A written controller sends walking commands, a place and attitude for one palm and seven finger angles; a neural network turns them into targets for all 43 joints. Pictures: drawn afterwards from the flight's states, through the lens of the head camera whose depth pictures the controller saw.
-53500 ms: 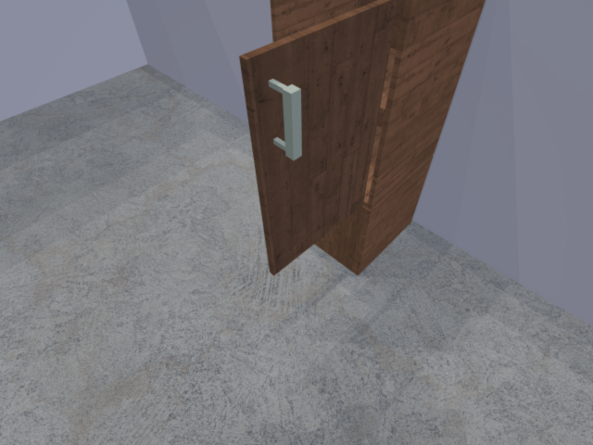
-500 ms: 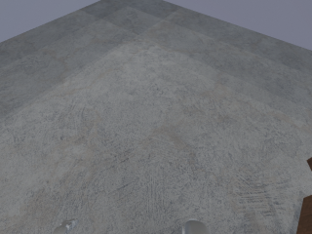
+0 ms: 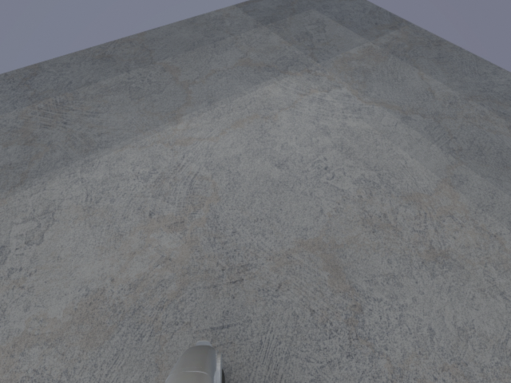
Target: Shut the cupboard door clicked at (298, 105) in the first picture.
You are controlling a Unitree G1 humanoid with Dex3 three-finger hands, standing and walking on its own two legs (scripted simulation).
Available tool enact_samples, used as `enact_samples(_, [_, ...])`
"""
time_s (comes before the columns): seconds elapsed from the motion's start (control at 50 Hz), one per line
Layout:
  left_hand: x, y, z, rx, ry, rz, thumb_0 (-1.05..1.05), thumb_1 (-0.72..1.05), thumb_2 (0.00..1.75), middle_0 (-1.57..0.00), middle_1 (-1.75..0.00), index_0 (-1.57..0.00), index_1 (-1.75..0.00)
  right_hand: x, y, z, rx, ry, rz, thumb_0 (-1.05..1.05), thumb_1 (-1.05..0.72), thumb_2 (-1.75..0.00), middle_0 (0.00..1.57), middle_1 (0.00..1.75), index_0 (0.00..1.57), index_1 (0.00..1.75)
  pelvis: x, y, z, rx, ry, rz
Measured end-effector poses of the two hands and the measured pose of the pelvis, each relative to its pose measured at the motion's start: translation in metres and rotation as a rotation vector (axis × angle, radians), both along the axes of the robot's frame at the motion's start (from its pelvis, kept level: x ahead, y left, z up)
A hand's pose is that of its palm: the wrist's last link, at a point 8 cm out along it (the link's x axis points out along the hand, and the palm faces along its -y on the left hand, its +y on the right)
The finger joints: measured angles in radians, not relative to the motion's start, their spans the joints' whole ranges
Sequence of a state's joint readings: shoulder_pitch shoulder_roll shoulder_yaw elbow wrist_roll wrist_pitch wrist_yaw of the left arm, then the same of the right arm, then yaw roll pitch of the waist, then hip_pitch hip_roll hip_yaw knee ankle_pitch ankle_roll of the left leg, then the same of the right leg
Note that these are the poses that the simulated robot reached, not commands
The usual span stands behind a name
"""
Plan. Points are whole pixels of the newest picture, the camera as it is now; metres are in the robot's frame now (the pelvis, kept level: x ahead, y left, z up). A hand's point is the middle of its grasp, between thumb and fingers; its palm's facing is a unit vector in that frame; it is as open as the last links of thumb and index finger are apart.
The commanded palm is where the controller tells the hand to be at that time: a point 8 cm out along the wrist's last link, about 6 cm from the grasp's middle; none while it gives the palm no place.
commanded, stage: walk to a spot facing it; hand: left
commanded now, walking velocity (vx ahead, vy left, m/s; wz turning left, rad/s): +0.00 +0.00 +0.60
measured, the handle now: out of the picture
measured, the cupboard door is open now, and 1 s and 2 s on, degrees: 34 34 34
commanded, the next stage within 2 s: turn to face it in 0.12 s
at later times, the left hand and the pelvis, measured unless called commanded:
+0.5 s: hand (150, 373) +0.15 +0.19 -0.17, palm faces +0.11 -0.97 -0.23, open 7.4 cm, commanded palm none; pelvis +0.11 +0.00 -0.01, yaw +4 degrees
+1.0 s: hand (165, 291) +0.29 +0.20 -0.17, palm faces -0.18 -0.96 -0.22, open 7.4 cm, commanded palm none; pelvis +0.15 +0.01 +0.00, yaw -13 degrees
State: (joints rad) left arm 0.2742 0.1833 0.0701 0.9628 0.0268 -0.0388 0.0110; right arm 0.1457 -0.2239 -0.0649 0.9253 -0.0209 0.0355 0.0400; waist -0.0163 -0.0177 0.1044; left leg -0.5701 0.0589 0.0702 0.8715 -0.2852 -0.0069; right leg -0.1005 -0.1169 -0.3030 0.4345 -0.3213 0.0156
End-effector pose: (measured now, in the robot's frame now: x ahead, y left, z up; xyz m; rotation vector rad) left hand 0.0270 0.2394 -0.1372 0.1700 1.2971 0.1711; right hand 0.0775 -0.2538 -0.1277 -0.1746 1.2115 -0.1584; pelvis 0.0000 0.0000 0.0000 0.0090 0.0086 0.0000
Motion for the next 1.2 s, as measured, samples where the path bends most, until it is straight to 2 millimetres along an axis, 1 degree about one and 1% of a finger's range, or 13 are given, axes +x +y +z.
enact_samples(0.12, [-0.004,0.028,-0.034,-0.022,0.089,0.100,0.00,0.92,0.89,-0.21,-0.30,-0.20,-0.30,0.098,0.025,-0.008,-0.052,-0.132,0.135,0.01,-0.91,-0.90,0.19,0.30,0.20,0.30,0.039,0.023,-0.028,-0.027,0.003,0.062])
enact_samples(0.18, [0.017,0.040,-0.033,0.000,0.061,0.127,0.01,0.92,0.89,-0.21,-0.30,-0.20,-0.30,0.115,0.035,-0.003,-0.065,-0.129,0.171,0.01,-0.91,-0.90,0.20,0.30,0.20,0.30,0.048,0.025,-0.025,-0.019,-0.001,0.084])
enact_samples(0.3, [0.077,0.048,-0.008,0.025,-0.089,0.134,0.01,0.91,0.89,-0.20,-0.30,-0.20,-0.30,0.126,0.046,0.001,-0.052,-0.079,0.208,0.01,-0.91,-0.90,0.20,0.30,0.21,0.30,0.065,0.023,-0.010,-0.028,0.011,0.135])
enact_samples(0.42, [0.109,0.027,0.005,0.031,-0.122,0.101,0.00,0.91,0.90,-0.20,-0.30,-0.19,-0.30,0.127,0.048,-0.008,0.018,-0.053,0.167,0.01,-0.90,-0.90,0.20,0.30,0.21,0.30,0.091,0.010,-0.006,-0.010,0.000,0.114])
enact_samples(0.5, [0.111,0.002,0.000,0.016,-0.069,0.070,0.00,0.91,0.90,-0.20,-0.30,-0.19,-0.30,0.125,0.040,-0.024,0.067,-0.028,0.091,0.01,-0.90,-0.90,0.20,0.30,0.21,0.30,0.108,0.000,-0.012,0.001,-0.008,0.063])
enact_samples(0.56, [0.110,-0.011,0.001,-0.009,-0.002,0.050,0.00,0.92,0.89,-0.20,-0.30,-0.20,-0.30,0.118,0.031,-0.023,0.065,0.008,0.038,0.01,-0.91,-0.90,0.20,0.30,0.21,0.30,0.118,-0.001,-0.006,0.003,0.005,0.033])
enact_samples(0.64, [0.115,-0.010,0.000,-0.023,0.057,0.039,0.00,0.93,0.89,-0.21,-0.30,-0.20,-0.30,0.107,0.019,-0.013,0.020,0.060,-0.016,0.01,-0.91,-0.90,0.20,0.30,0.21,0.30,0.125,0.001,0.000,0.010,0.026,-0.014])
enact_samples(0.74, [0.131,0.007,-0.015,-0.035,0.090,0.011,0.00,0.92,0.89,-0.21,-0.30,-0.20,-0.30,0.098,0.011,-0.004,-0.064,0.066,-0.076,0.01,-0.91,-0.90,0.20,0.30,0.20,0.30,0.133,0.013,-0.005,-0.016,0.035,-0.064])
enact_samples(0.82, [0.160,0.020,-0.020,-0.032,0.080,-0.043,0.00,0.92,0.89,-0.21,-0.30,-0.20,-0.30,0.088,0.011,0.003,-0.102,0.063,-0.116,0.01,-0.91,-0.90,0.20,0.30,0.20,0.30,0.140,0.017,-0.006,-0.016,0.014,-0.121])
enact_samples(0.92, [0.218,0.021,-0.008,-0.023,-0.001,-0.142,0.01,0.91,0.90,-0.20,-0.30,-0.20,-0.30,0.073,0.012,0.006,-0.096,0.068,-0.167,0.01,-0.91,-0.90,0.20,0.30,0.20,0.30,0.147,0.017,-0.002,-0.047,-0.006,-0.173])
enact_samples(1.08, [0.309,-0.019,0.007,0.021,-0.167,-0.323,0.00,0.91,0.90,-0.20,-0.30,-0.19,-0.30,0.046,-0.003,-0.023,-0.024,0.080,-0.290,0.01,-0.90,-0.90,0.20,0.30,0.21,0.30,0.156,-0.006,-0.015,-0.035,-0.017,-0.284])
enact_samples(1.14, [0.323,-0.036,0.011,0.036,-0.212,-0.368,0.00,0.91,0.90,-0.20,-0.30,-0.19,-0.30,0.041,-0.014,-0.032,-0.004,0.092,-0.337,0.01,-0.90,-0.90,0.20,0.30,0.21,0.30,0.157,-0.014,-0.019,-0.033,-0.020,-0.312])
enact_samples(1.2, [0.320,-0.047,0.016,0.039,-0.185,-0.392,0.00,0.91,0.90,-0.20,-0.30,-0.20,-0.30,0.046,-0.021,-0.024,-0.001,0.076,-0.369,0.01,-0.91,-0.90,0.20,0.30,0.21,0.30,0.159,-0.017,-0.011,-0.015,-0.018,-0.349])
